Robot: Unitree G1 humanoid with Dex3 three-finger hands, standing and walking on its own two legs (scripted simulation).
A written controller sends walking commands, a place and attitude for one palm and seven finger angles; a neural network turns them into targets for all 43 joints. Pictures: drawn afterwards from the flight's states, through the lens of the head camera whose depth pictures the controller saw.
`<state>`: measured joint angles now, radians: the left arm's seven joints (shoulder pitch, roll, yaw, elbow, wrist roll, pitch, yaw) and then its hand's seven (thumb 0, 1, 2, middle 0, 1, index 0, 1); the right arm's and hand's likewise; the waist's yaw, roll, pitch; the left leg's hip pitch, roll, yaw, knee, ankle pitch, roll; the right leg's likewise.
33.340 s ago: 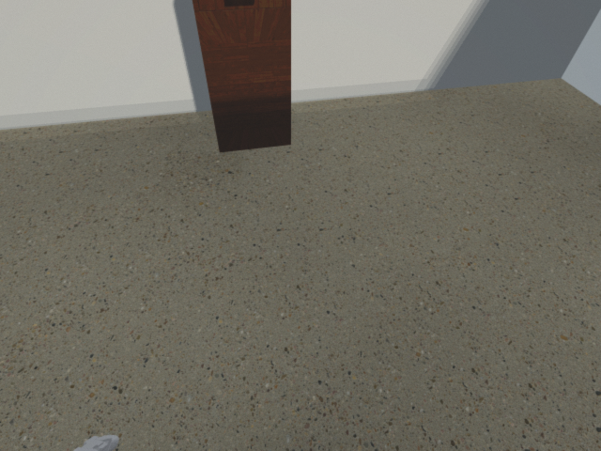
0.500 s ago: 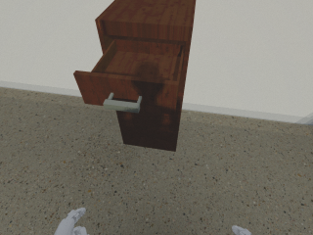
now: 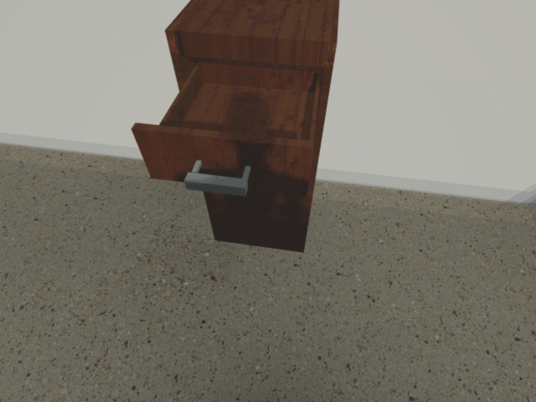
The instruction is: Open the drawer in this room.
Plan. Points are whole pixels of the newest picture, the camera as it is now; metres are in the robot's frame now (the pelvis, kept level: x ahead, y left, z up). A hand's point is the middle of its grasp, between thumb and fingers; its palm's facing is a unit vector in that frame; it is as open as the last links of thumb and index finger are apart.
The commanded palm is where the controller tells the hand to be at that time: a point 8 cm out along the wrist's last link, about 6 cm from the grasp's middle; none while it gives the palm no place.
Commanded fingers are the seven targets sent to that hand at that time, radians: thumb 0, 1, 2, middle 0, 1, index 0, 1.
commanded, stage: let the arm hang, fingers relaxed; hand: left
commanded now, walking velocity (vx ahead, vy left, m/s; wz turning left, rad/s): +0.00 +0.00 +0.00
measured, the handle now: (219, 176) +0.51 +0.14 +0.01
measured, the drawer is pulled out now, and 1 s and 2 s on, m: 0.29 0.29 0.29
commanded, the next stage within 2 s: look to check the result in 0.38 s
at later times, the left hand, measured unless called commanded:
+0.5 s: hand out of the picture +0.00 +0.16 -0.18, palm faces +0.03 -0.98 -0.17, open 7.4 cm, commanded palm none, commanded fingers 0.00 0.90 0.90 -0.20 -0.30 -0.20 -0.30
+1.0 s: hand out of the picture +0.02 +0.15 -0.18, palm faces +0.02 -0.98 -0.18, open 7.4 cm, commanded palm none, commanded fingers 0.00 0.90 0.90 -0.20 -0.30 -0.20 -0.30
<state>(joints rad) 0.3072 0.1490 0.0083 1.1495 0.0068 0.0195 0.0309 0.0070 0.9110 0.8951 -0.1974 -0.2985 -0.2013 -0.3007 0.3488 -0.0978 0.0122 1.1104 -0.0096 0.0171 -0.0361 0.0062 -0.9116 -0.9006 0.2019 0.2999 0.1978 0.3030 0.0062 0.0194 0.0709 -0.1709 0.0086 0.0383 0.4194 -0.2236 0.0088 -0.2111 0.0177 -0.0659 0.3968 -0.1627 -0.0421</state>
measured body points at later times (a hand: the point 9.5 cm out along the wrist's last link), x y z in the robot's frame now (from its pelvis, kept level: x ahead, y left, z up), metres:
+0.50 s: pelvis +0.01 +0.00 +0.00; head +0.03 -0.01 +0.45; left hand +0.00 +0.21 -0.16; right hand -0.02 -0.20 -0.16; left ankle +0.00 +0.11 -0.74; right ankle +0.03 -0.09 -0.74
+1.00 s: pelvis +0.03 -0.01 +0.00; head +0.05 -0.02 +0.45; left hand +0.02 +0.20 -0.16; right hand -0.01 -0.20 -0.17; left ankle +0.00 +0.11 -0.74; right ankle +0.03 -0.09 -0.74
